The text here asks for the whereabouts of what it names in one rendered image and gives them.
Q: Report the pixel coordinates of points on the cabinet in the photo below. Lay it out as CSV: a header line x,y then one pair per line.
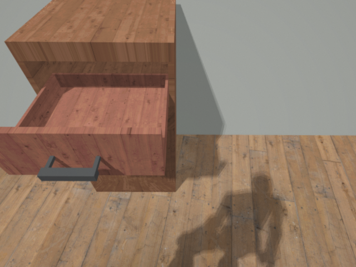
x,y
105,36

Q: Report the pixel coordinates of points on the handle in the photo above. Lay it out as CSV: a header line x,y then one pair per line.
x,y
49,173

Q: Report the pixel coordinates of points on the drawer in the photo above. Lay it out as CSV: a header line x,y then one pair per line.
x,y
121,117

